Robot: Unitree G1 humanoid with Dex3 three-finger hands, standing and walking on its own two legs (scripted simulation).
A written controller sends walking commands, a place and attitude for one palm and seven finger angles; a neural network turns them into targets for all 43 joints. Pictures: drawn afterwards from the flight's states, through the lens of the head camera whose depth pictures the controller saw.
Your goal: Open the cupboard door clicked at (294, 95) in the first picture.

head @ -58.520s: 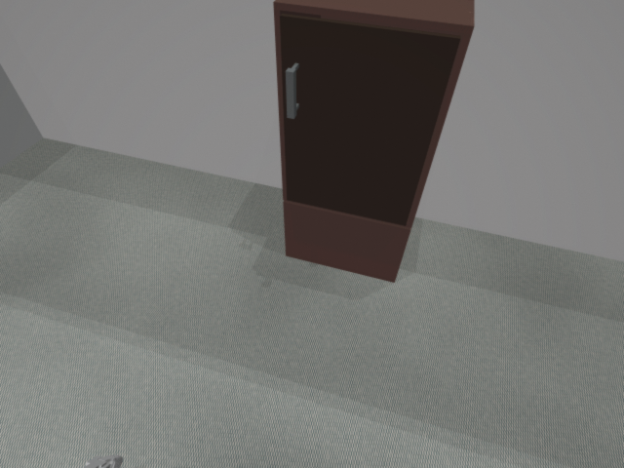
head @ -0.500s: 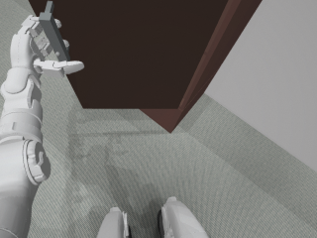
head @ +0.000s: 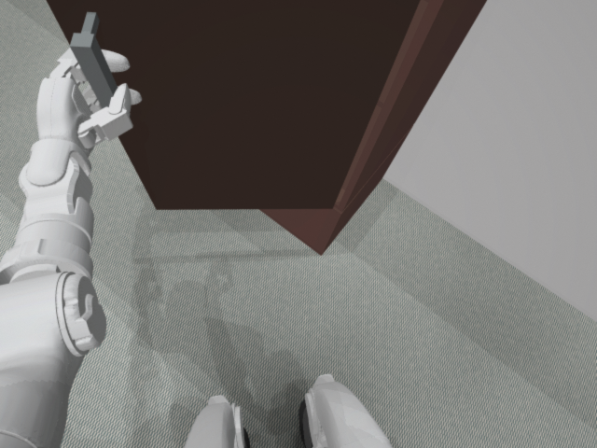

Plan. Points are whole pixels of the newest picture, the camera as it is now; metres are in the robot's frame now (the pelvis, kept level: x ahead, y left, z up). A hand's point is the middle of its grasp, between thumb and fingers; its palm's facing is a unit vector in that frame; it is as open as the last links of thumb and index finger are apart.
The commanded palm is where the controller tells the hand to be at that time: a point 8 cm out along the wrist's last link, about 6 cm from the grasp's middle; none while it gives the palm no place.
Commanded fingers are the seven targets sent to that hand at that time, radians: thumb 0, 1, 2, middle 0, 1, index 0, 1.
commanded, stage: pull the door open along its arc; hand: left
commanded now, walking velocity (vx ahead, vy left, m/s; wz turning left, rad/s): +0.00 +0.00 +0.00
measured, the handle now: (106, 73) +0.59 +0.18 +0.08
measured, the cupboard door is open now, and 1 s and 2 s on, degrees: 41 82 80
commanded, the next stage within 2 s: open thumb and fingers to let go in 0.90 s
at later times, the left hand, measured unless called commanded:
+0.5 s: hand (133, 177) +0.44 +0.14 +0.07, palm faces -0.02 -1.00 +0.02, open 5.9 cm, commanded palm +0.38 +0.19 +0.07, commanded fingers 0.00 0.90 0.90 -0.40 -1.35 -0.40 -1.35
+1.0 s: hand (229, 290) +0.30 +0.05 +0.08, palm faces +0.38 -0.93 +0.01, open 6.2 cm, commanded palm +0.25 +0.09 +0.07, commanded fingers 0.00 0.83 0.87 -0.40 -1.34 -0.40 -1.34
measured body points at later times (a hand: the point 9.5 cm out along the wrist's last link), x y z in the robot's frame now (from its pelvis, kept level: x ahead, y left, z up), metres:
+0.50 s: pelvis +0.01 -0.01 +0.02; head +0.11 +0.00 +0.46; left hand +0.43 +0.20 +0.08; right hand +0.06 -0.27 -0.09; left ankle -0.01 +0.08 -0.65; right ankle +0.03 -0.13 -0.65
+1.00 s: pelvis +0.01 -0.04 +0.02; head +0.05 -0.05 +0.47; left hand +0.27 +0.09 +0.08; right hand +0.22 -0.24 -0.07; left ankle -0.01 +0.08 -0.65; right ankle +0.03 -0.13 -0.65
